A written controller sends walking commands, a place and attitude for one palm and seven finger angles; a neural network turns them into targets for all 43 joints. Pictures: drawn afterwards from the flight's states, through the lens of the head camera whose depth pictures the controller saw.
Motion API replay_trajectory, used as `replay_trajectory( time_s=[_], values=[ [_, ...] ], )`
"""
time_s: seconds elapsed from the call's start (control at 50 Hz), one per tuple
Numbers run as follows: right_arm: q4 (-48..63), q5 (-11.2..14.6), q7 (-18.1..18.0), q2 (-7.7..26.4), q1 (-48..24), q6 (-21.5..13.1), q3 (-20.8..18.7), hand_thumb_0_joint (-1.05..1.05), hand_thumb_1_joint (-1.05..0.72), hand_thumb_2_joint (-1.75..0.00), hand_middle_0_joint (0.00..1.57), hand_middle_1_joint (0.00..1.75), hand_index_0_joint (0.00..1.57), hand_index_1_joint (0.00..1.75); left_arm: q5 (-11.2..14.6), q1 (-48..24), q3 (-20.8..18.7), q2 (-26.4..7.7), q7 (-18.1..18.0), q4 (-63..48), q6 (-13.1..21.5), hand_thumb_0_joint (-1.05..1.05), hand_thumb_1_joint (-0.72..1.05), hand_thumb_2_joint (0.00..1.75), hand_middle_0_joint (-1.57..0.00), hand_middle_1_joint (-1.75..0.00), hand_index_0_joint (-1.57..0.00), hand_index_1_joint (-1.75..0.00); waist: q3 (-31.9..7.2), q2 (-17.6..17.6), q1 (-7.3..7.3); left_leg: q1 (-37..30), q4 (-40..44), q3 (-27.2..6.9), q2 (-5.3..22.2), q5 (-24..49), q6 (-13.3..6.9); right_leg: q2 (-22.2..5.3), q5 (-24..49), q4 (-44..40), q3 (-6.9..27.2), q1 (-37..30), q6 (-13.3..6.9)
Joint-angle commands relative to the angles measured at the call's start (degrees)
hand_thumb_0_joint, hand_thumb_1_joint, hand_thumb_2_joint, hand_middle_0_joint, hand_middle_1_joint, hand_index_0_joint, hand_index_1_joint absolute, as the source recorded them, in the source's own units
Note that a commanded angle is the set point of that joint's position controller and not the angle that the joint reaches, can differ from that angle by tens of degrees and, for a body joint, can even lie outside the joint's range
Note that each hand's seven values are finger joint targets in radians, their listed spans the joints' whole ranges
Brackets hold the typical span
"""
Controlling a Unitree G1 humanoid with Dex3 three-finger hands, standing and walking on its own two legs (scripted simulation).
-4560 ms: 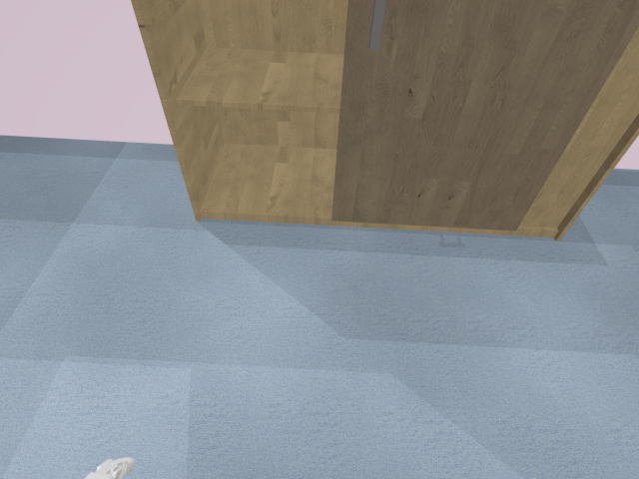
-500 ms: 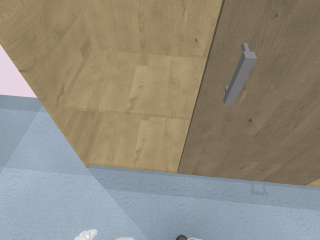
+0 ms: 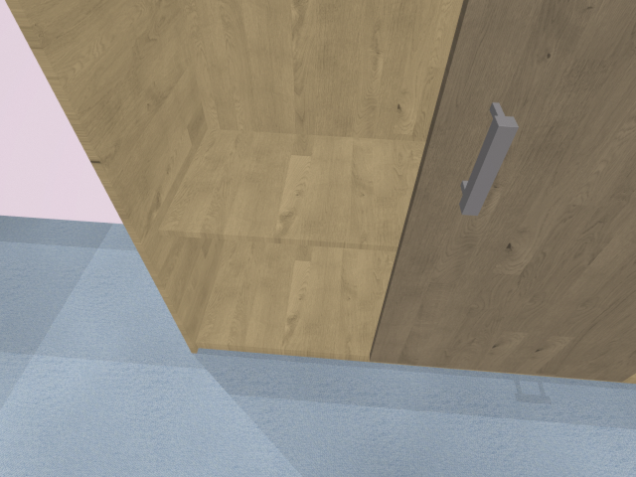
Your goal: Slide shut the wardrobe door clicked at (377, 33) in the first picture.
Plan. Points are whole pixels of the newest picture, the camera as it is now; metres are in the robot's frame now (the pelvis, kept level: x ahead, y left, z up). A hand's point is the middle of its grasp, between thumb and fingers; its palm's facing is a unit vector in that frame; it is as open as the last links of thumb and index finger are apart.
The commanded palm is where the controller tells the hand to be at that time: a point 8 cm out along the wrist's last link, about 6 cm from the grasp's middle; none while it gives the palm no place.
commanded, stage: come to a stop and stand still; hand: right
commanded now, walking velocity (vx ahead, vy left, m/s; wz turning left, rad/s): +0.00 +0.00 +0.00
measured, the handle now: (482, 160) +0.56 -0.22 +0.11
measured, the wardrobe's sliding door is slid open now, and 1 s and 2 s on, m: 0.58 0.58 0.58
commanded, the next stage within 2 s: look again from close up in 1.02 s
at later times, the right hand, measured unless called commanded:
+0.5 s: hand out of the picture -0.02 -0.19 -0.19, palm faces +0.06 +0.98 -0.18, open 7.4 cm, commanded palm none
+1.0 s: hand out of the picture -0.05 -0.23 -0.18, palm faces +0.03 +0.98 -0.19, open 7.4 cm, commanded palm none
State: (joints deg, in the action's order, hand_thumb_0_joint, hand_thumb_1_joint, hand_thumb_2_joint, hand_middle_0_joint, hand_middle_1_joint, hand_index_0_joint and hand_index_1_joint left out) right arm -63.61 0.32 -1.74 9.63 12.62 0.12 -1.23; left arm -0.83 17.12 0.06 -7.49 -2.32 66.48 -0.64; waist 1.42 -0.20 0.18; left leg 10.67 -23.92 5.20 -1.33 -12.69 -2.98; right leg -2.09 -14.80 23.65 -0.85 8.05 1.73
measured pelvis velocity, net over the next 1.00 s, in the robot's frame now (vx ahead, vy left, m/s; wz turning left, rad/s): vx -0.03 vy -0.06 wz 0.01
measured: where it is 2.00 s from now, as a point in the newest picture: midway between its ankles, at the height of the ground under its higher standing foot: outside the picture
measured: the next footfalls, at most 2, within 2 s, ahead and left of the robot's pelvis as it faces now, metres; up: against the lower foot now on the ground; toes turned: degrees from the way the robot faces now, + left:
none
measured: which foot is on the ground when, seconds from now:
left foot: down 0.00-1.00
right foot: down 0.00-1.00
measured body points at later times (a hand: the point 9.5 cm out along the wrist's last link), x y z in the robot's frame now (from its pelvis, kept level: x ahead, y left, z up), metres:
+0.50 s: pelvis -0.01 -0.02 -0.01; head -0.03 -0.03 +0.44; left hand -0.01 +0.21 -0.16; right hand -0.02 -0.25 -0.17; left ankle +0.00 +0.08 -0.74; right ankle -0.02 -0.14 -0.74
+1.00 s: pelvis -0.03 -0.06 +0.00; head -0.04 -0.06 +0.45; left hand -0.04 +0.15 -0.16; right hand -0.05 -0.28 -0.16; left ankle +0.00 +0.08 -0.74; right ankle -0.02 -0.14 -0.74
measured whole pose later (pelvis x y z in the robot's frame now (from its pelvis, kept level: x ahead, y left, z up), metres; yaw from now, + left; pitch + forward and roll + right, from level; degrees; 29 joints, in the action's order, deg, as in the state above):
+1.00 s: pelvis -0.03 -0.06 +0.00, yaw +1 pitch -2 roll +0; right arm -61.8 -1.1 -2.2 8.2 20.7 0.2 -0.1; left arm -0.6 18.8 -0.2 -7.9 -1.2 62.0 0.1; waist 0.6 -0.1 0.0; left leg 13.0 -25.9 2.5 3.6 -10.7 2.1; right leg 2.8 -13.9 26.0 -3.4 10.3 -3.8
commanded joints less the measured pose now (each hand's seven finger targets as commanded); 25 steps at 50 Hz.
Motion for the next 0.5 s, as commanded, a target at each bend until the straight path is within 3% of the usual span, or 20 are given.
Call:
replay_trajectory(
  time_s=[0.0,0.1,0.2,0.22,0.24,0.26,0.3,0.32,0.34,0.38,0.44,0.48],
  values=[
    [0.0,-0.3,-0.1,4.8,3.7,-0.6,-0.4,0.0,-0.9,-0.9,0.2,0.3,0.2,0.3,0.1,1.7,-0.5,-5.3,-0.4,-1.8,1.0,0.0,0.9,0.9,-0.2,-0.3,-0.2,-0.3,2.1,2.1,-0.99,-3.7,6.1,-7.5,7.3,4.8,1.2,-4.6,6.0,-6.1,3.8,4.6,-2.1],
    [-0.7,-0.5,-0.1,4.0,5.1,-0.6,-0.3,0.0,-0.9,-0.9,0.2,0.3,0.2,0.3,0.0,3.3,-0.5,-4.8,-0.2,-1.5,0.7,0.0,0.9,0.9,-0.2,-0.3,-0.2,-0.3,5.7,-1.9,-0.55,0.2,8.9,-8.6,7.3,-2.3,1.4,-3.4,1.9,-6.5,3.0,4.6,-2.3],
    [-0.9,-0.5,-0.2,3.6,6.7,-0.8,-0.2,0.0,-0.9,-0.9,0.2,0.3,0.2,0.3,0.0,4.2,-0.3,-4.3,-0.1,-1.3,0.8,0.0,0.9,0.9,-0.2,-0.3,-0.2,-0.3,4.9,-2.3,-0.29,1.2,9.4,-8.9,7.5,-3.8,1.4,-3.0,2.1,-6.0,2.7,3.6,-2.5],
    [4.2,-1.4,-0.5,11.8,6.8,-2.4,1.3,0.0,-0.9,-0.9,0.2,0.3,0.2,0.3,-0.7,-0.2,-0.8,-9.6,1.2,-8.7,1.2,0.0,0.9,0.9,-0.2,-0.3,-0.2,-0.3,13.1,-5.3,1.13,6.0,4.7,-7.8,5.4,3.2,1.5,0.0,7.6,-0.9,4.8,8.3,-3.3],
    [4.0,-1.0,-0.7,8.1,8.0,-2.7,-0.3,0.0,-0.9,-0.9,0.2,0.3,0.2,0.3,-0.7,0.8,-1.9,-8.4,0.5,-9.6,2.2,0.0,0.9,0.9,-0.2,-0.3,-0.2,-0.3,3.1,-0.6,-0.36,4.1,4.0,-10.3,9.4,-2.6,0.5,-1.6,4.2,3.0,3.3,6.7,-3.1],
    [3.5,-1.4,-0.7,8.1,7.6,-2.8,-0.7,0.0,-0.9,-0.9,0.2,0.3,0.2,0.3,-0.7,1.5,-2.3,-7.1,0.0,-8.3,2.5,0.0,0.9,0.9,-0.2,-0.3,-0.2,-0.3,-1.3,1.2,0.55,2.8,5.2,-12.1,10.4,-1.2,-0.7,-0.7,4.3,5.1,2.8,5.3,-3.2],
    [4.8,-1.5,-0.6,7.1,7.9,-2.5,-0.5,0.0,-0.9,-0.9,0.2,0.3,0.2,0.3,-0.3,4.6,-2.2,-5.5,0.1,-8.0,2.1,0.0,0.9,0.9,-0.2,-0.3,-0.2,-0.3,-4.7,-3.3,1.01,2.4,7.7,-13.4,12.0,-6.2,-1.2,0.7,0.7,8.7,1.2,5.7,-2.8],
    [5.4,-1.6,-0.8,6.8,7.7,-2.2,-0.4,0.0,-0.9,-0.9,0.2,0.3,0.2,0.3,-0.5,5.7,-1.8,-4.8,0.4,-8.3,1.8,0.0,0.9,0.9,-0.2,-0.3,-0.2,-0.3,-4.9,-7.9,1.25,1.6,8.1,-12.9,12.0,-6.3,-0.9,1.1,-0.3,10.1,0.5,6.9,-3.1],
    [5.6,-1.6,-0.8,6.5,7.2,-1.9,-0.6,0.0,-0.9,-0.9,0.2,0.3,0.2,0.3,-0.5,5.6,-2.2,-5.3,0.4,-8.3,1.8,0.0,0.9,0.9,-0.2,-0.3,-0.2,-0.3,-3.2,-8.3,1.27,3.4,8.4,-12.8,12.4,-7.7,-1.3,0.8,-0.8,10.8,0.4,7.5,-3.2],
    [6.2,-1.6,-0.9,6.1,6.4,-1.9,-0.7,0.0,-0.9,-0.9,0.2,0.3,0.2,0.3,-0.3,5.4,-2.1,-5.5,0.3,-8.3,2.0,0.0,0.9,0.9,-0.2,-0.3,-0.2,-0.3,-0.3,-4.5,1.63,5.8,7.1,-11.6,11.5,-6.6,-1.9,-0.3,1.9,7.5,1.2,6.8,-3.4],
    [5.9,-1.3,-0.9,4.7,8.0,-1.7,-0.2,0.0,-0.9,-0.9,0.2,0.3,0.2,0.3,-0.1,4.5,-1.5,-5.2,0.4,-8.1,2.4,0.0,0.9,0.9,-0.2,-0.3,-0.2,-0.3,2.5,2.2,0.34,4.4,2.0,-7.4,7.8,0.5,-0.1,-2.4,7.2,2.5,4.1,7.9,-3.6],
    [5.5,-1.2,-0.9,4.4,9.1,-1.6,0.0,0.0,-0.9,-0.9,0.2,0.3,0.2,0.3,-0.1,3.7,-1.4,-6.3,0.2,-8.4,2.5,0.0,0.9,0.9,-0.2,-0.3,-0.2,-0.3,2.9,3.3,-0.5,2.3,-0.2,-5.7,6.9,4.4,0.5,-3.8,9.8,1.0,5.4,9.4,-4.0]
  ],
)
